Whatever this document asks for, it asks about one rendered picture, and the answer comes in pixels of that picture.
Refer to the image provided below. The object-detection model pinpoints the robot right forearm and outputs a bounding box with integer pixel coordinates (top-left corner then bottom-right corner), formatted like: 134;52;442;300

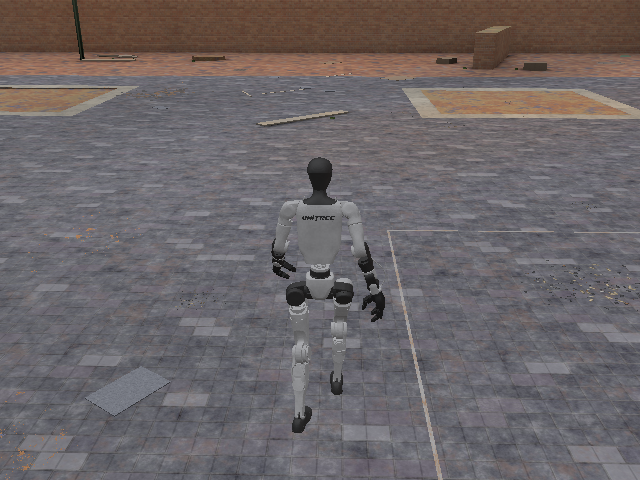
358;242;382;295

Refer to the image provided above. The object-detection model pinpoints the left robot shin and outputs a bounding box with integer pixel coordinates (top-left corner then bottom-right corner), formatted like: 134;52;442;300
291;345;309;419

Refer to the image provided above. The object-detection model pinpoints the robot left forearm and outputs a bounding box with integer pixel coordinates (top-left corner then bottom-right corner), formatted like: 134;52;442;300
271;238;285;267

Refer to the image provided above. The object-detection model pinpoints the left robot foot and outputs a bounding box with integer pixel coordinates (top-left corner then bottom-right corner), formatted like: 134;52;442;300
292;406;312;433

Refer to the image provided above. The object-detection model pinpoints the robot right upper arm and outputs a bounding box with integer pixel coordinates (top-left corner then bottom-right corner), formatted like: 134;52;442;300
340;201;367;258

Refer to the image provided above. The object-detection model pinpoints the robot left hand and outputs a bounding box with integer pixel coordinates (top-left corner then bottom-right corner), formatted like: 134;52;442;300
272;260;296;279

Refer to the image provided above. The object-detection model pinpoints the robot left upper arm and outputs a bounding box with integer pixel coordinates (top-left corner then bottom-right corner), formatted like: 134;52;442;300
273;200;300;253

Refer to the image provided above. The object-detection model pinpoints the robot right hand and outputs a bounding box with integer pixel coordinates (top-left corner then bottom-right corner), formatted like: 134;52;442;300
362;291;385;322

